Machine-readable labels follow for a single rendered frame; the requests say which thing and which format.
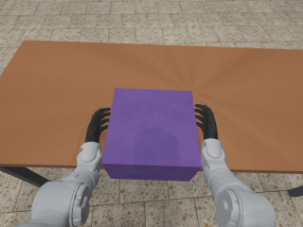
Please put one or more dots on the robot right hand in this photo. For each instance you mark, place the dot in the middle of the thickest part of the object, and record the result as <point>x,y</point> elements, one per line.
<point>209,126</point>

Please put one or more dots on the robot right forearm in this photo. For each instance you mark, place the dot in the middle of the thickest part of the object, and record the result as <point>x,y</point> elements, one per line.
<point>217,175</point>

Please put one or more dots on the robot left forearm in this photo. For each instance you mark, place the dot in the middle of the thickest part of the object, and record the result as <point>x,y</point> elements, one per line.
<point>89,164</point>

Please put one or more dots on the left robot upper arm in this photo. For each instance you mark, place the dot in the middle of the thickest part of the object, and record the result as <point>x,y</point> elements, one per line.
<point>60,204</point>

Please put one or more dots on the table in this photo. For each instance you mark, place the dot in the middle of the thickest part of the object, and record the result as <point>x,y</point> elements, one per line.
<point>50,90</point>

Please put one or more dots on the carton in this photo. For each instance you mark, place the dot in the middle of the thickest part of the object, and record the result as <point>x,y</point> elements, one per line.
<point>152,135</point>

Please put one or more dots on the robot left hand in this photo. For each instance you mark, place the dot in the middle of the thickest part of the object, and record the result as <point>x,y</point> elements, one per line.
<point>94,129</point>

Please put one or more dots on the right robot upper arm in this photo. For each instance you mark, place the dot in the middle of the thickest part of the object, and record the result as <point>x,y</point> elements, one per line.
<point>237,208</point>

